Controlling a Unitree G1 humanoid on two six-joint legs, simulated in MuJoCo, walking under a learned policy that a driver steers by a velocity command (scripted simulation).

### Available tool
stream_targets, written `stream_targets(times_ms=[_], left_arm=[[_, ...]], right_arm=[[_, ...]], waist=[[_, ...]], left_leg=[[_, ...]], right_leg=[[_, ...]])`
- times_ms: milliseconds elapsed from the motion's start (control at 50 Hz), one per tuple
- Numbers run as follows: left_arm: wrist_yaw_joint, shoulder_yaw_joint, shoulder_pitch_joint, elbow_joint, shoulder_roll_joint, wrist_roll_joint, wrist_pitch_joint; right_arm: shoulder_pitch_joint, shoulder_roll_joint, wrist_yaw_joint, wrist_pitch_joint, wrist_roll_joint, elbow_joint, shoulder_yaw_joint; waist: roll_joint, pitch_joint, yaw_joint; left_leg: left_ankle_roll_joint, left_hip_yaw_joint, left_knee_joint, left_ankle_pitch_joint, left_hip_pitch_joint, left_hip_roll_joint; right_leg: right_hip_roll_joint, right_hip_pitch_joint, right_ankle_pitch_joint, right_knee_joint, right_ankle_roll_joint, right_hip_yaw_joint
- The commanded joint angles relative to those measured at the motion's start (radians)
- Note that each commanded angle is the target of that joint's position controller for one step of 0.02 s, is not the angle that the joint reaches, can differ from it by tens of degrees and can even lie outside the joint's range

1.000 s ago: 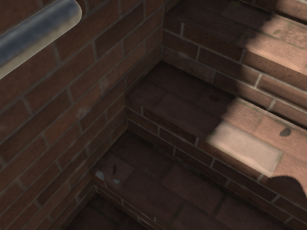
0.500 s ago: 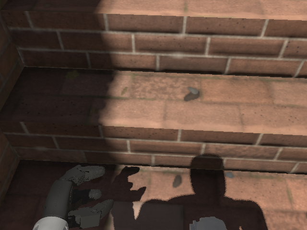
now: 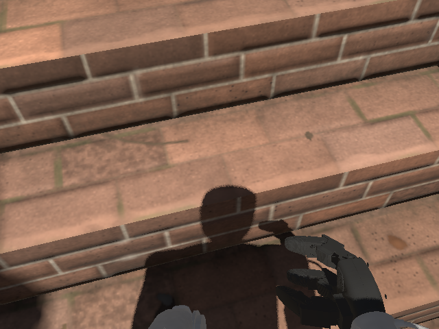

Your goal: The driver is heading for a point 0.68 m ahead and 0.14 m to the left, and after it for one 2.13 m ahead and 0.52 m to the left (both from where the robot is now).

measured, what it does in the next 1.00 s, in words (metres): climbs, turning left: left foot 0.21 m higher, then right foot 0.21 m higher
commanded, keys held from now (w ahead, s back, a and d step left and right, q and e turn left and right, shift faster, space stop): w+q+shift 0.66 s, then w+e+shift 0.34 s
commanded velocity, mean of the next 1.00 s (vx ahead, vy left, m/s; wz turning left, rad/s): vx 1.00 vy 0.00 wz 0.47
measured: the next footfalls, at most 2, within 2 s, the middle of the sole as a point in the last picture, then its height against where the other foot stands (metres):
left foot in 0.06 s outside the picture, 0.21 m higher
right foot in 0.44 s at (277, 286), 0.21 m higher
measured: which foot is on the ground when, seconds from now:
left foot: up 0.00-0.04, down 0.06-0.44, up 0.46-0.84, down 0.86-1.00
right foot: down 0.00-0.04, up 0.06-0.42, down 0.44-0.90, up 0.92-1.00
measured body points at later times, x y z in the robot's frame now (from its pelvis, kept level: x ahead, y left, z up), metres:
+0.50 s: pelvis +0.26 +0.01 +0.23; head +0.29 +0.04 +0.68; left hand +0.49 +0.22 +0.20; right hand +0.33 -0.24 +0.10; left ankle +0.13 +0.05 -0.45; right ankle +0.39 -0.09 -0.38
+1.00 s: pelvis +0.52 +0.21 +0.48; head +0.55 +0.23 +0.93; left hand +0.45 +0.47 +0.36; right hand +0.76 +0.10 +0.36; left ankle +0.52 +0.33 -0.17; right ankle +0.50 +0.00 +0.00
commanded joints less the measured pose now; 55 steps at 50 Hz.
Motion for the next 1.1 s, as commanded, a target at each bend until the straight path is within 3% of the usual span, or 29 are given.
stream_targets(times_ms=[20,40,60,80,100,140,200,260,360,380,400,440,460,480,500,520,540,580,680,780,820,860,880,900,920,940,1000,1040,1100], left_arm=[[0.012,0.061,-0.076,-0.156,0.228,-0.063,-0.075],[0.005,0.069,-0.172,-0.163,0.279,-0.041,-0.081],[0.005,0.027,-0.299,-0.223,0.097,0.06,-0.086],[-0.013,-0.051,-0.335,-0.363,-0.14,0.148,-0.098],[-0.043,-0.08,-0.325,-0.467,-0.184,0.146,-0.087],[-0.034,-0.103,-0.342,-0.536,-0.146,0.16,-0.039],[0.007,-0.121,-0.329,-0.528,-0.134,0.11,0.01],[0.035,-0.141,-0.518,-0.611,-0.187,0.085,0.013],[-0.005,-0.183,-0.78,-0.769,-0.239,0.088,0.028],[-0.002,-0.19,-0.736,-0.747,-0.259,0.058,0.029],[0.006,-0.143,-0.604,-0.685,-0.195,0.018,0.022],[0.003,-0.037,-0.147,-0.588,0.03,0.009,0.012],[0.01,0.014,-0.044,-0.529,0.152,0.047,0.002],[0.041,0.036,-0.018,-0.482,0.215,0.069,0.016],[0.049,0.036,-0.21,-0.509,0.143,0.073,0.036],[0.038,0.01,-0.304,-0.448,0.033,0.056,0.038],[0.034,-0.012,-0.295,-0.335,-0.056,0.068,0.02],[0.02,-0.025,-0.246,-0.198,-0.127,0.084,-0.028],[-0.017,0.001,-0.164,-0.096,0.021,0.095,-0.111],[-0.021,0.005,0.062,0.015,0.051,0.041,-0.111],[-0.009,0.018,0.003,-0.061,0.18,-0.036,-0.104],[-0.041,0.072,-0.04,-0.107,0.354,-0.039,-0.149],[-0.062,0.093,-0.086,-0.15,0.342,-0.035,-0.163],[-0.088,0.068,-0.171,-0.249,0.155,-0.035,-0.175],[-0.103,0.066,-0.235,-0.299,0.063,0.007,-0.162],[-0.08,0.043,-0.224,-0.378,-0.085,0.068,-0.148],[-0.063,-0.042,-0.252,-0.464,-0.238,0.085,-0.112],[-0.059,-0.057,-0.25,-0.459,-0.212,0.05,-0.063],[-0.016,-0.055,-0.354,-0.516,-0.189,0.01,0.028]], right_arm=[[0.43,-0.32,-0.021,0.011,0.056,0.159,-0.127],[0.643,-0.309,-0.018,0.024,0.09,0.235,-0.135],[0.585,-0.29,-0.014,0.05,0.119,0.362,-0.155],[0.454,-0.155,-0.009,0.051,0.023,0.353,-0.121],[0.338,-0.117,-0.033,0.048,-0.021,0.311,-0.114],[0.285,-0.089,-0.01,0.011,-0.024,0.337,-0.117],[0.32,-0.189,0.025,-0.061,0.013,0.378,-0.134],[0.465,-0.226,0.037,-0.082,0.007,0.39,-0.149],[0.653,-0.252,-0.022,-0.055,0.042,0.391,-0.194],[0.612,-0.221,-0.038,-0.034,0.053,0.396,-0.193],[0.643,-0.226,-0.043,-0.057,0.049,0.356,-0.191],[0.408,-0.475,0.011,-0.122,0.05,0.267,-0.277],[0.326,-0.415,0.057,-0.154,0.068,0.219,-0.273],[0.185,-0.264,0.095,-0.158,0.032,0.13,-0.242],[0.108,-0.19,0.084,-0.153,-0.057,0.052,-0.226],[0.07,-0.091,0.083,-0.129,-0.09,0.01,-0.191],[0.08,-0.029,0.076,-0.106,-0.08,-0.017,-0.15],[0.212,-0.046,0.065,-0.053,-0.043,-0.011,-0.134],[-0.005,-0.085,0.017,0.043,0.014,-0.119,-0.125],[-0.256,-0.09,0.016,0.036,0.001,-0.23,-0.098],[-0.091,-0.065,0.05,0.04,0.011,-0.175,-0.06],[0.381,-0.179,0.031,0.056,0.012,-0.054,-0.136],[0.476,-0.305,0.023,0.063,-0.017,-0.047,-0.19],[0.498,-0.455,-0.005,0.044,-0.057,0.01,-0.24],[0.539,-0.473,-0.001,0.036,-0.042,0.041,-0.268],[0.371,-0.422,0.023,0.0,-0.024,0.057,-0.258],[0.281,-0.216,0.042,-0.038,-0.012,0.299,-0.202],[0.272,-0.131,0.032,-0.051,-0.028,0.359,-0.169],[0.318,-0.131,0.032,-0.107,-0.038,0.445,-0.146]], waist=[[0.114,-0.48,-0.186],[0.23,-0.541,-0.345],[0.45,-0.405,-0.28],[0.225,-0.209,-0.097],[0.09,-0.206,0.012],[-0.077,0.012,0.119],[-0.103,0.137,0.127],[0.005,0.209,0.022],[0.092,0.018,-0.143],[0.129,-0.058,-0.087],[0.158,-0.227,-0.032],[0.17,-0.589,0.272],[-0.001,-0.652,0.288],[-0.313,-0.579,0.282],[-0.249,-0.474,0.184],[-0.092,-0.298,0.095],[0.028,-0.106,0.031],[0.126,-0.009,-0.088],[0.027,0.152,-0.081],[0.102,0.157,-0.002],[0.02,-0.119,-0.037],[-0.177,-0.449,-0.238],[-0.227,-0.559,-0.284],[0.152,-0.51,-0.238],[0.213,-0.55,-0.277],[0.159,-0.49,-0.142],[0.095,-0.105,0.052],[0.119,-0.027,0.081],[0.134,0.078,0.109]], left_leg=[[0.036,-0.03,-0.425,-0.042,1.063,-0.105],[0.08,-0.152,-0.751,0.129,1.156,-0.069],[0.157,-0.332,-0.932,0.242,1.149,-0.051],[0.2,-0.519,-0.863,0.41,1.033,0.015],[0.261,-0.794,-1.088,0.055,0.941,0.141],[0.193,-0.874,-1.259,-0.257,0.633,0.154],[0.128,-0.655,-1.287,-0.119,0.512,0.111],[0.167,-0.671,-1.345,-0.133,0.559,0.082],[0.201,-0.666,-1.645,0.38,0.782,0.115],[0.173,-0.528,-1.664,0.604,0.657,0.097],[0.169,-0.468,-1.482,1.524,0.694,0.106],[0.181,-0.508,-0.93,2.205,0.962,0.185],[0.14,-0.478,-0.637,1.981,0.786,0.077],[0.076,-0.389,-0.162,0.87,0.395,-0.126],[0.041,-0.404,0.349,0.472,0.211,-0.092],[0.058,-0.378,0.5,0.467,0.085,-0.042],[0.075,-0.373,0.579,0.41,-0.023,-0.014],[0.081,-0.375,0.592,0.328,-0.007,0.04],[0.038,-0.323,0.735,0.07,-0.192,0.068],[0.094,-0.179,0.204,-0.085,-0.168,0.063],[0.062,0.067,-0.279,0.081,0.69,0.045],[0.021,-0.033,-0.358,-0.114,0.969,-0.06],[0.002,-0.214,-0.538,-0.189,1.054,-0.072],[0.043,-0.814,-0.947,-0.383,1.211,0.225],[0.011,-1.13,-1.275,-0.482,1.185,0.352],[-0.005,-1.079,-1.243,-0.431,1.125,0.4],[0.05,-0.564,-1.102,-0.027,0.838,0.323],[0.045,-0.368,-1.252,0.152,0.806,0.343],[0.027,-0.147,-1.436,0.238,0.777,0.369]], right_leg=[[-0.181,-0.235,1.981,0.543,0.031,-0.007],[-0.1,-0.251,1.43,0.992,0.036,-0.041],[0.126,-0.531,-0.024,1.563,0.126,-0.088],[0.172,-0.862,-0.114,2.012,0.104,0.127],[0.126,-1.034,-0.092,2.127,0.058,0.145],[0.028,-1.115,-0.084,2.178,0.036,0.087],[-0.068,-1.174,-0.107,2.063,0.065,-0.018],[-0.095,-1.374,-0.332,2.153,0.056,-0.092],[-0.109,-1.071,-0.424,1.473,0.041,-0.215],[-0.059,-0.703,-0.541,1.209,0.02,-0.288],[0.047,-0.375,-0.708,1.177,0.016,-0.346],[0.036,-0.103,-0.625,0.943,0.01,-0.163],[-0.111,0.069,-0.867,0.72,-0.034,0.164],[-0.359,0.113,-1.112,0.337,-0.163,0.751],[-0.436,-0.05,-1.163,0.23,-0.176,0.924],[-0.424,-0.167,-1.148,0.302,-0.151,0.769],[-0.414,-0.289,-0.994,0.359,-0.119,0.562],[-0.383,-0.375,-0.673,0.267,-0.012,0.244],[-0.442,-0.364,-0.327,-0.085,-0.005,-0.128],[-0.285,-0.139,-0.029,-0.264,0.007,-0.331],[-0.252,-0.373,0.629,-0.271,-0.111,-0.317],[-0.358,-0.077,1.599,0.255,-0.114,-0.223],[-0.321,-0.054,1.514,0.534,-0.08,-0.124],[-0.115,-0.53,0.714,0.994,-0.008,-0.02],[0.077,-0.684,0.02,1.561,0.03,0.161],[0.091,-0.867,0.062,1.922,0.055,0.299],[0.002,-1.143,0.004,2.155,-0.023,0.101],[-0.004,-1.205,-0.161,2.12,-0.024,0.093],[0.027,-1.342,-0.386,2.37,-0.055,0.045]])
